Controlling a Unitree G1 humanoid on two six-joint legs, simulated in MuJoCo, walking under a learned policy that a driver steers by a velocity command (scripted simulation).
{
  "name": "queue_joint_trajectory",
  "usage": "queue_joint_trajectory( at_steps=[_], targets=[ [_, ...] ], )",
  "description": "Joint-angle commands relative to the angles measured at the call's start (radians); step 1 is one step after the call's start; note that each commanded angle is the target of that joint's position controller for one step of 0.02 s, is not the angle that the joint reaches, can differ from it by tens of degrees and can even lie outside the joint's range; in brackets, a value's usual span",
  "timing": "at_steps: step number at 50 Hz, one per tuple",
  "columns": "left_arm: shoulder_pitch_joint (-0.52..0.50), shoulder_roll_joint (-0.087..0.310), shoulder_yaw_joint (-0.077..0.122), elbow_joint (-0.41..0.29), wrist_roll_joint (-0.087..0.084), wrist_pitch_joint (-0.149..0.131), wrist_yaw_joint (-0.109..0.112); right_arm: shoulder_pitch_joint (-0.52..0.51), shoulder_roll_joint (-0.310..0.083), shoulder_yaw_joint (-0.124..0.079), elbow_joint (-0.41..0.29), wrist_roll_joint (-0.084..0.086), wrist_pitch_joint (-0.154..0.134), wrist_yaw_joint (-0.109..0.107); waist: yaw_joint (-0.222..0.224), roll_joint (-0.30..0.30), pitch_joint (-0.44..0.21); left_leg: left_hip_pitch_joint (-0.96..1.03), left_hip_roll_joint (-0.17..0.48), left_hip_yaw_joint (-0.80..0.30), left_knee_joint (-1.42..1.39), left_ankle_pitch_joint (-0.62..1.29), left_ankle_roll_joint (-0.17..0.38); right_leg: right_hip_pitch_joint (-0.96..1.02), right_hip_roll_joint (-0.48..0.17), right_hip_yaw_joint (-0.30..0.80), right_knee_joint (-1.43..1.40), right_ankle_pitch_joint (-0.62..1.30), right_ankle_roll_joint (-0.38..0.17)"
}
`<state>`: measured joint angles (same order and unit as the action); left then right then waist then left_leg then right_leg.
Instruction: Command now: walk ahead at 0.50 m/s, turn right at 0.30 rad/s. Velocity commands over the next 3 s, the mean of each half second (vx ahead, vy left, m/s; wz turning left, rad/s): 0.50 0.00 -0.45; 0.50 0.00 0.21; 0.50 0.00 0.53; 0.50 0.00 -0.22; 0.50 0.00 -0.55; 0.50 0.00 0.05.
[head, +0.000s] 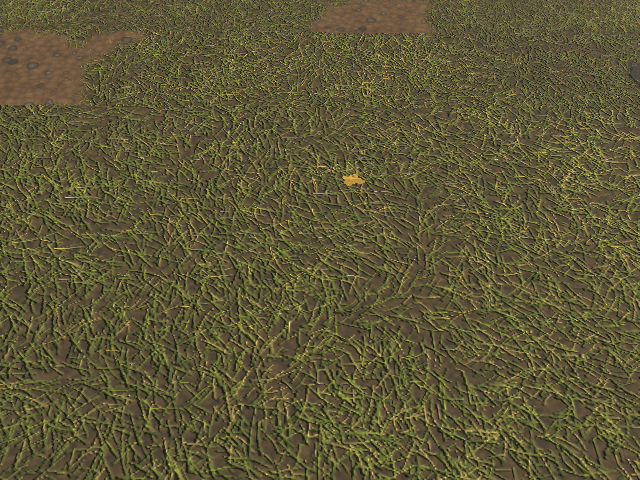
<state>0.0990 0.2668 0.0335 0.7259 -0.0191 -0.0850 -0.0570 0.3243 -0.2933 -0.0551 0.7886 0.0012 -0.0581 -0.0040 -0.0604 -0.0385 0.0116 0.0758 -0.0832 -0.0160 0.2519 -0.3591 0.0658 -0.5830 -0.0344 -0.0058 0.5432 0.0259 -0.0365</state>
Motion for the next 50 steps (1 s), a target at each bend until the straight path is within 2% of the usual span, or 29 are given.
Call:
queue_joint_trajectory(
  at_steps=[1, 2, 3, 4, 5, 6, 7, 8, 9, 13, 18, 20, 23, 25, 26, 27, 28, 29, 30, 31, 32, 33, 35, 39, 44, 47, 48, 49, 50],
  targets=[
    [-0.033, 0.125, 0.039, -0.084, 0.004, -0.016, -0.009, 0.009, -0.183, -0.05, -0.033, -0.001, 0.007, -0.015, 0.034, 0.125, -0.025, 0.056, 0.31, -0.031, 0.141, 0.958, 0.088, 0.05, 0.053, -0.042, 0.0, -0.125, -0.057],
    [0.09, 0.16, 0.06, -0.053, 0.007, -0.013, -0.003, -0.013, -0.183, -0.047, -0.04, -0.001, 0.016, -0.02, 0.104, 0.112, -0.102, 0.026, 0.273, 0.012, 0.309, 1.095, 0.063, 0.222, 0.098, -0.074, -0.027, -0.104, -0.084],
    [0.236, 0.21, 0.081, -0.027, 0.008, -0.008, 0.006, -0.017, -0.169, -0.038, -0.057, -0.008, 0.017, -0.029, 0.173, 0.073, -0.195, -0.143, 0.24, 0.039, 0.545, 0.968, 0.025, 0.49, 0.034, 0.038, -0.022, -0.051, -0.132],
    [0.328, 0.314, 0.105, -0.028, 0.012, -0.007, 0.014, 0.084, -0.077, -0.007, -0.097, -0.024, -0.006, -0.018, 0.133, -0.155, -0.328, -0.556, 0.067, 0.058, 0.955, 0.382, -0.059, 0.876, -0.223, 0.529, -0.05, -0.139, -0.318],
    [0.351, 0.239, 0.086, -0.013, -0.007, -0.005, 0.013, 0.066, -0.079, 0.003, -0.087, -0.019, -0.035, -0.004, 0.152, -0.184, -0.393, -0.758, -0.012, -0.076, 1.099, -0.182, -0.072, 0.998, -0.293, 0.824, -0.206, -0.271, -0.372],
    [0.305, 0.195, 0.072, -0.023, -0.006, 0.0, 0.02, -0.022, -0.14, -0.01, -0.116, 0.019, -0.061, 0.014, 0.169, -0.116, -0.258, -0.857, 0.059, -0.127, 1.13, -0.128, -0.055, 0.912, -0.268, 0.704, -0.234, -0.353, -0.317],
    [0.249, 0.179, 0.068, -0.04, 0.001, 0.005, 0.025, -0.094, -0.14, -0.006, -0.136, 0.027, -0.076, 0.018, 0.155, -0.024, -0.157, -0.856, 0.105, -0.108, 1.07, -0.052, -0.043, 0.769, -0.23, 0.586, -0.25, -0.323, -0.282],
    [0.197, 0.161, 0.061, -0.05, 0.005, 0.009, 0.027, -0.128, -0.135, -0.009, -0.144, 0.007, -0.081, 0.015, 0.12, 0.044, -0.074, -0.827, 0.137, -0.091, 0.969, -0.005, -0.047, 0.623, -0.193, 0.503, -0.272, -0.231, -0.261],
    [0.166, 0.141, 0.051, -0.063, 0.013, 0.009, 0.03, -0.125, -0.139, -0.016, -0.145, -0.012, -0.076, 0.011, 0.088, 0.041, -0.045, -0.765, 0.162, -0.089, 0.899, 0.031, -0.056, 0.529, -0.16, 0.445, -0.296, -0.138, -0.251],
    [0.15, 0.169, 0.059, -0.072, 0.01, 0.01, 0.049, -0.101, -0.095, -0.008, -0.153, -0.022, -0.043, 0.0, 0.048, -0.013, -0.025, -0.688, 0.163, -0.047, 0.722, 0.101, -0.122, 0.36, -0.104, 0.33, -0.336, 0.051, -0.262],
    [0.226, 0.194, 0.07, -0.039, -0.006, 0.028, 0.071, -0.289, -0.051, 0.01, -0.194, -0.012, -0.05, 0.005, 0.123, -0.032, -0.013, -0.565, 0.092, -0.03, 0.36, 0.436, -0.149, 0.287, -0.029, 0.264, -0.306, -0.024, -0.184],
    [0.261, 0.194, 0.071, -0.024, -0.011, 0.036, 0.074, -0.334, -0.064, 0.005, -0.208, 0.0, -0.057, 0.012, 0.137, -0.04, -0.014, -0.545, 0.076, -0.048, 0.296, 0.453, -0.144, 0.327, -0.047, 0.313, -0.275, -0.071, -0.174],
    [0.27, 0.181, 0.07, -0.017, -0.009, 0.046, 0.079, -0.326, -0.101, -0.011, -0.207, 0.006, -0.068, 0.021, 0.118, -0.063, -0.022, -0.531, 0.082, -0.081, 0.23, 0.377, -0.11, 0.442, -0.092, 0.401, -0.188, -0.1, -0.152],
    [0.259, 0.165, 0.066, -0.013, 0.003, 0.05, 0.078, -0.235, -0.115, -0.021, -0.177, 0.001, -0.076, 0.024, 0.075, -0.086, -0.041, -0.44, 0.088, -0.042, 0.196, 0.347, -0.061, 0.483, -0.106, 0.388, -0.114, 0.005, -0.132],
    [0.261, 0.136, 0.055, -0.016, 0.009, 0.048, 0.072, -0.149, -0.141, -0.035, -0.157, -0.01, -0.08, 0.019, 0.037, -0.072, -0.103, -0.3, 0.105, -0.043, 0.184, 0.337, -0.018, 0.476, -0.059, 0.345, 0.007, 0.103, -0.108],
    [0.274, 0.094, 0.036, -0.031, 0.024, 0.046, 0.071, -0.01, -0.185, -0.045, -0.143, -0.022, -0.081, 0.015, -0.016, 0.023, -0.241, -0.064, 0.246, -0.209, 0.211, 0.325, 0.056, 0.378, 0.0, 0.273, 0.266, -0.018, -0.078],
    [0.426, 0.041, 0.019, -0.033, -0.001, 0.033, 0.067, 0.085, -0.273, -0.074, -0.091, -0.018, -0.066, 0.023, 0.034, 0.357, -0.332, 0.24, 0.43, -0.658, 0.13, 0.128, 0.244, 0.019, 0.153, 0.147, 0.6, -0.454, 0.004],
    [0.395, 0.12, 0.026, -0.024, -0.005, 0.023, 0.067, 0.089, -0.184, -0.053, -0.09, 0.018, -0.063, 0.033, 0.01, 0.289, -0.274, 0.235, 0.447, -0.815, 0.04, -0.113, 0.244, -0.134, 0.099, 0.18, 0.705, -0.586, 0.007],
    [0.262, 0.173, 0.04, -0.045, -0.006, 0.017, 0.063, 0.028, -0.131, -0.037, -0.102, 0.021, -0.058, 0.033, -0.009, 0.18, -0.128, 0.117, 0.405, -0.686, 0.026, -0.114, 0.203, -0.181, 0.048, 0.167, 0.724, -0.497, 0.003],
    [0.173, 0.163, 0.036, -0.065, 0.007, 0.008, 0.064, -0.015, -0.123, -0.031, -0.116, 0.007, -0.05, 0.033, -0.006, 0.095, -0.067, 0.009, 0.355, -0.581, 0.016, -0.005, 0.18, -0.164, 0.021, 0.13, 0.691, -0.433, 0.003],
    [0.125, 0.151, 0.037, -0.084, 0.023, -0.004, 0.063, -0.038, -0.117, -0.027, -0.116, 0.004, -0.043, 0.033, 0.008, 0.077, -0.007, -0.069, 0.32, -0.514, 0.004, 0.129, 0.182, -0.167, -0.002, 0.115, 0.625, -0.392, 0.01],
    [0.125, 0.139, 0.038, -0.088, 0.032, -0.011, 0.06, -0.044, -0.106, -0.022, -0.118, -0.003, -0.042, 0.03, 0.03, 0.099, -0.013, -0.111, 0.286, -0.462, -0.005, 0.231, 0.172, -0.118, -0.023, 0.113, 0.566, -0.36, 0.014],
    [0.135, 0.108, 0.031, -0.091, 0.034, -0.014, 0.055, -0.036, -0.1, -0.021, -0.113, 0.005, -0.037, 0.025, 0.049, 0.139, -0.037, -0.144, 0.248, -0.399, -0.02, 0.338, 0.179, -0.061, -0.022, 0.088, 0.449, -0.36, 0.037],
    [0.017, 0.059, 0.007, -0.117, 0.032, -0.016, 0.049, -0.01, -0.158, -0.041, -0.095, 0.021, -0.02, 0.0, 0.026, 0.14, -0.02, -0.27, 0.22, -0.319, -0.042, 0.355, 0.177, 0.047, 0.01, 0.051, 0.173, -0.225, 0.078],
    [-0.094, 0.093, 0.016, -0.139, 0.013, -0.029, 0.038, 0.063, -0.162, -0.045, -0.071, 0.029, 0.003, -0.012, -0.001, 0.137, -0.013, -0.309, 0.212, -0.351, 0.0, 0.259, 0.132, 0.192, 0.055, 0.08, -0.01, -0.037, 0.083],
    [-0.047, 0.125, 0.036, -0.131, 0.009, -0.036, 0.044, 0.051, -0.151, -0.046, -0.074, 0.031, 0.012, -0.014, 0.05, 0.152, -0.02, -0.31, 0.208, -0.403, 0.08, 0.202, 0.092, 0.324, 0.046, 0.085, -0.082, -0.074, 0.048],
    [0.016, 0.14, 0.047, -0.114, 0.013, -0.037, 0.05, 0.048, -0.125, -0.039, -0.078, 0.027, 0.013, -0.014, 0.084, 0.149, -0.044, -0.337, 0.176, -0.389, 0.146, 0.201, 0.069, 0.425, 0.028, 0.081, -0.112, -0.097, 0.026],
    [0.136, 0.181, 0.062, -0.099, 0.025, -0.038, 0.06, 0.032, -0.077, -0.023, -0.093, 0.018, 0.01, -0.011, 0.144, 0.094, -0.128, -0.416, 0.126, -0.328, 0.339, 0.161, 0.033, 0.608, -0.084, 0.175, -0.112, -0.152, -0.024],
    [0.246, 0.264, 0.083, -0.084, 0.034, -0.025, 0.067, 0.118, -0.001, 0.0, -0.113, 0.019, 0.001, -0.011, 0.142, -0.144, -0.258, -0.656, 0.003, -0.18, 0.654, -0.139, -0.028, 0.892, -0.302, 0.473, -0.15, -0.268, -0.135]
  ],
)
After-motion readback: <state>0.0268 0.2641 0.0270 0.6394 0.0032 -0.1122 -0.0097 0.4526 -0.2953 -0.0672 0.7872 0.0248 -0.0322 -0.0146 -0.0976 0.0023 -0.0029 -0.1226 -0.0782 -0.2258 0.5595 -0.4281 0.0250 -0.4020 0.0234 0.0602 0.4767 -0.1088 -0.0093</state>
